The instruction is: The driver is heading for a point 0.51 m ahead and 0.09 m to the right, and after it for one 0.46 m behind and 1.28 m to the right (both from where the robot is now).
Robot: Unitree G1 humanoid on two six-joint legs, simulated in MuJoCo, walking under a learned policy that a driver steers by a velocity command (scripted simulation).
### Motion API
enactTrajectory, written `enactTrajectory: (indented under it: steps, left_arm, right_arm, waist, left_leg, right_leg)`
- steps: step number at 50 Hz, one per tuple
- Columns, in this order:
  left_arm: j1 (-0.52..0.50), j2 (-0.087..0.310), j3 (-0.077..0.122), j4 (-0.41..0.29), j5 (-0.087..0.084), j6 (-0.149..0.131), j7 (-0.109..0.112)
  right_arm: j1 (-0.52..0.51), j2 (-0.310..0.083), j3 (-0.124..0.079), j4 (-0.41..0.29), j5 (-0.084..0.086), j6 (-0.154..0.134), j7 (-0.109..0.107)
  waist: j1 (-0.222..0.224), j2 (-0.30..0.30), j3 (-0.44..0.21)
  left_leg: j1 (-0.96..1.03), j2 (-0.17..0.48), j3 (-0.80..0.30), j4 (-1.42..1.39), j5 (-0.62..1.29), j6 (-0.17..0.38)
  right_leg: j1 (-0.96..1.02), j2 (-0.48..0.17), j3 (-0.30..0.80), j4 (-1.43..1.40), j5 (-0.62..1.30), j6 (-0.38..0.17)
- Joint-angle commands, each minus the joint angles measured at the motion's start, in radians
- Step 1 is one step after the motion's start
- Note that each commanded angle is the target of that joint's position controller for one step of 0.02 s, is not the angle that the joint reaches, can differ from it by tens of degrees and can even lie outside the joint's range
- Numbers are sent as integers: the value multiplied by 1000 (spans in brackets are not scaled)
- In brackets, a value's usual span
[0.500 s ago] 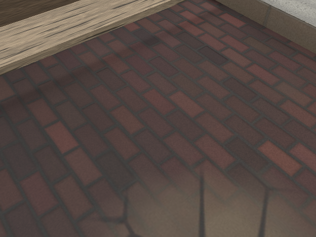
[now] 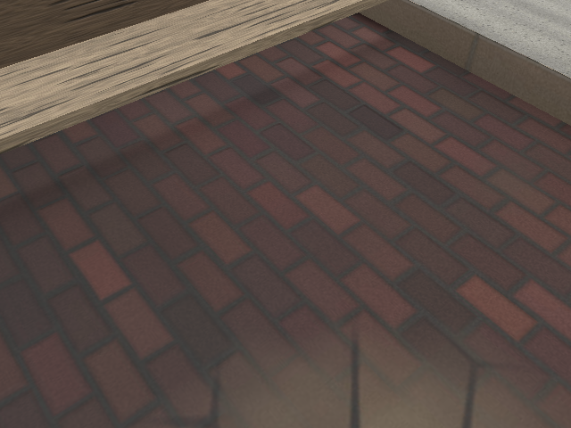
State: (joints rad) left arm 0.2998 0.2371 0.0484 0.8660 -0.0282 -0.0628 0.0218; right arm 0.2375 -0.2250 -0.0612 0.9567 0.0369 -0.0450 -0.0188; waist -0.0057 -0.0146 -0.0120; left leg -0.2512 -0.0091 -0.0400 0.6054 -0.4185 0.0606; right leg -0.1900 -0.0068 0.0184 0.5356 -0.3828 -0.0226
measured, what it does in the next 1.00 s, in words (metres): walks ahead, turning right: right foot, then left foot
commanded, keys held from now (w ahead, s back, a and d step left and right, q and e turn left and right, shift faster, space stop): w+shift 0.52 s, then e+shift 0.48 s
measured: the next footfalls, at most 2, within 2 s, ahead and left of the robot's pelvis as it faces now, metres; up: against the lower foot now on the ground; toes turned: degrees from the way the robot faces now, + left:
right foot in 0.46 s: +0.41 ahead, -0.13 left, +0.00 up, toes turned -5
left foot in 0.90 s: +0.78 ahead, +0.00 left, +0.00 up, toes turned -21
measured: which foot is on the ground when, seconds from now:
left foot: down 0.00-0.48, up 0.50-0.88, down 0.90-1.00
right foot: down 0.00-0.08, up 0.10-0.44, down 0.46-0.90, up 0.92-1.00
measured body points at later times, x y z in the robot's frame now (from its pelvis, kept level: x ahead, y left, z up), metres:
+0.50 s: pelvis +0.26 -0.04 -0.02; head +0.29 -0.04 +0.42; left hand +0.50 +0.20 -0.09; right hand +0.17 -0.28 -0.17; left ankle +0.02 +0.12 -0.69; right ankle +0.37 -0.12 -0.74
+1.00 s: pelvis +0.57 -0.04 -0.01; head +0.62 -0.05 +0.43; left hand +0.71 +0.22 -0.14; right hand +0.73 -0.34 -0.09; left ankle +0.74 +0.01 -0.73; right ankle +0.42 -0.13 -0.64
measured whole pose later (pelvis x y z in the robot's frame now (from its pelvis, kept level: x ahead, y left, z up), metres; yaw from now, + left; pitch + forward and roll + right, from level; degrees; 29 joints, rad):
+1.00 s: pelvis +0.57 -0.04 -0.01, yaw -21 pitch +1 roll +0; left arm 0.30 0.31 0.08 0.78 -0.04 0.02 0.04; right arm -0.05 -0.24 -0.02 0.71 -0.02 -0.05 -0.01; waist 0.08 -0.02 0.09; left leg -0.49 -0.02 0.00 0.49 -0.03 0.02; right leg -0.40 0.06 0.10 1.24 -0.56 0.05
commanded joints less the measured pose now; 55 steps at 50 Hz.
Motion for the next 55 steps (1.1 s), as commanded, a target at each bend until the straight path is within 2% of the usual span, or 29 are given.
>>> enactTrajectory:
  steps: [1,3,4,5,6,7,8,10,14,19,21,23,24,25,26,28,31,32,35,37,40,44,45,46,47,48,50,52,55]
  left_arm:
    - [-19,179,48,-61,-12,-31,-5]
    - [-139,154,37,-112,-18,-21,-15]
    - [-162,153,49,-98,65,8,-35]
    - [-251,78,31,-156,65,11,-44]
    - [-317,70,27,-210,69,4,-46]
    - [-320,100,35,-196,73,4,-47]
    - [-273,89,32,-179,64,-3,-57]
    - [-244,91,32,-172,73,0,-77]
    - [-335,79,18,-213,71,27,-99]
    - [-393,89,12,-245,62,37,-89]
    - [-293,113,26,-222,67,36,-69]
    - [105,176,62,-93,71,26,-41]
    - [254,286,88,-56,94,16,-25]
    - [256,314,83,-49,81,8,-35]
    - [90,258,72,-63,74,11,-41]
    - [-10,147,43,-59,62,-8,-48]
    - [1,97,18,-20,47,-36,-46]
    - [-42,85,13,-45,7,-59,-48]
    - [-7,167,32,-31,-5,-56,-20]
    - [35,197,45,-28,1,-28,-3]
    - [102,203,55,-11,-15,-2,12]
    - [-24,170,62,-89,-6,26,29]
    - [3,91,39,-126,17,30,23]
    - [306,-5,14,-100,8,36,16]
    - [370,120,23,-94,-13,54,9]
    - [236,180,46,-111,-18,74,14]
    - [108,225,73,-144,-9,111,33]
    - [100,165,65,-178,-3,129,33]
    - [36,126,53,-232,2,123,29]
  right_arm:
    - [-131,-63,-9,-94,2,-65,21]
    - [39,-54,-10,-32,3,-68,22]
    - [192,-99,-23,14,-84,-50,38]
    - [353,-195,-53,47,-102,-51,31]
    - [392,-226,-58,58,-93,-50,34]
    - [313,-171,-42,37,-94,-46,29]
    - [253,-158,-37,16,-88,-48,26]
    - [200,-136,-23,1,-78,-56,19]
    - [186,-124,-13,16,-59,-74,11]
    - [217,-165,-15,45,-49,-79,26]
    - [226,-198,-18,58,-49,-72,24]
    - [194,-225,-24,54,-57,-56,15]
    - [211,-113,2,16,-55,-54,22]
    - [224,-55,9,-24,-40,-78,31]
    - [137,-112,-6,-51,-44,-81,33]
    - [81,-108,-1,-58,-62,-84,37]
    - [108,-52,14,-76,-93,-41,39]
    - [43,-96,-3,-109,-7,-62,18]
    - [-176,-93,7,-204,-43,-75,8]
    - [-261,-56,20,-239,-50,-82,22]
    - [-313,-99,6,-290,-33,-70,31]
    - [-81,-195,-26,-241,-49,-60,7]
    - [42,-241,-29,-226,-73,-60,-2]
    - [-4,-226,-7,-256,-103,-48,4]
    - [-64,-209,-15,-275,-62,-30,12]
    - [-154,-129,1,-317,-52,-15,2]
    - [-248,-103,13,-312,-57,10,-10]
    - [-279,-139,-3,-289,-74,10,-15]
    - [-255,-161,-19,-265,-69,1,-24]
  waist:
    - [5,-163,132]
    - [-90,-156,120]
    - [-142,-19,64]
    - [-224,253,45]
    - [-225,318,86]
    - [-177,135,121]
    - [-127,85,94]
    - [-72,85,66]
    - [-43,117,149]
    - [-32,117,174]
    - [27,127,90]
    - [215,83,-115]
    - [239,-129,-232]
    - [172,-313,-316]
    - [109,-201,-120]
    - [33,13,38]
    - [-51,-23,59]
    - [-37,-64,41]
    - [-18,4,87]
    - [18,-21,63]
    - [34,-66,15]
    - [-100,-66,-109]
    - [-111,64,-268]
    - [32,311,-428]
    - [48,311,-511]
    - [24,184,-360]
    - [39,104,-148]
    - [65,140,-68]
    - [46,120,-89]
  left_leg:
    - [-148,36,40,31,66,33]
    - [124,7,92,-124,62,57]
    - [351,-8,80,-203,57,53]
    - [531,211,-314,-385,-257,120]
    - [553,370,-630,-494,-364,196]
    - [517,364,-571,-453,-300,191]
    - [483,330,-490,-446,-249,169]
    - [405,291,-395,-500,-207,151]
    - [248,228,-205,-592,13,134]
    - [197,248,-43,-624,410,114]
    - [258,254,26,-403,947,96]
    - [65,193,86,107,1045,63]
    - [-228,79,94,543,541,48]
    - [-420,-65,-63,789,-52,63]
    - [-543,-7,-104,860,65,86]
    - [-464,106,-33,743,212,62]
    - [-303,118,-3,612,148,-14]
    - [-358,121,-41,573,136,-30]
    - [-379,62,7,242,280,-84]
    - [-232,-26,44,-6,487,-87]
    - [-89,-65,-9,-147,652,-80]
    - [159,-2,-64,-213,636,-52]
    - [425,188,-190,-120,952,13]
    - [655,495,-502,-48,1302,196]
    - [596,531,-617,-134,880,242]
    - [453,431,-481,-209,594,209]
    - [152,316,-267,-298,387,151]
    - [-37,264,-113,-356,399,151]
    - [9,303,-44,-379,461,198]
  right_leg:
    - [-45,-306,443,-402,-360,-188]
    - [-221,-200,264,-327,-286,-125]
    - [-342,-95,126,-159,-275,-104]
    - [-582,40,-48,218,-138,-43]
    - [-780,51,-25,412,-114,-58]
    - [-820,-14,46,513,-24,-71]
    - [-792,-46,43,533,55,-69]
    - [-717,-84,19,517,97,-46]
    - [-615,-84,-31,337,230,12]
    - [-340,-40,-122,120,285,-57]
    - [-180,30,-162,108,204,-96]
    - [306,62,-148,82,119,-126]
    - [562,-183,185,-8,-308,-157]
    - [560,-358,763,-314,-697,-176]
    - [415,-341,767,-371,-608,-174]
    - [146,-270,462,-322,-36,-202]
    - [-41,-196,261,-300,625,-216]
    - [25,-190,249,-321,703,-234]
    - [-32,-132,171,-314,835,-214]
    - [-96,-51,112,-276,809,-150]
    - [-80,-59,199,-219,622,-78]
    - [-36,2,270,124,592,-15]
    - [-156,84,212,418,235,29]
    - [-372,186,203,735,-479,52]
    - [-395,60,171,866,-339,62]
    - [-454,15,115,877,-232,87]
    - [-433,-47,60,842,-102,118]
    - [-343,-69,23,774,-64,117]
    - [-356,-105,10,639,-18,110]
Velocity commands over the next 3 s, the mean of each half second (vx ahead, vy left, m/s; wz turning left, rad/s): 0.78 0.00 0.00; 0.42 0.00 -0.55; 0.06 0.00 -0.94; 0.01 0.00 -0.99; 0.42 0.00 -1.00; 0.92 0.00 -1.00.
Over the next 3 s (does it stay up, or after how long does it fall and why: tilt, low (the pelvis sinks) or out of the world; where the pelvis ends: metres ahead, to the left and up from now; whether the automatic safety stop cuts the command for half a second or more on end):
stays up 0.44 -0.63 -0.02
